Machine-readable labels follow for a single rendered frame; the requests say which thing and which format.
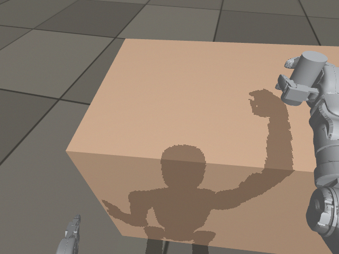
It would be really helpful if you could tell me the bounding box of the right robot arm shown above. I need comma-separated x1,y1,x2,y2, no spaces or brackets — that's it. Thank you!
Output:
306,94,339,254

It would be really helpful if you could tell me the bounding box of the left robot hand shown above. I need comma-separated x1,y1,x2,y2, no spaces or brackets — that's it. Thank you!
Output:
56,214,81,254

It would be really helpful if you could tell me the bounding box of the can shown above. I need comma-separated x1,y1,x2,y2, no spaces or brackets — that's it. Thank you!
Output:
281,51,328,106

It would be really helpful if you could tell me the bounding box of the right robot hand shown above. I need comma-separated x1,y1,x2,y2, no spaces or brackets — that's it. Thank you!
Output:
275,56,339,108

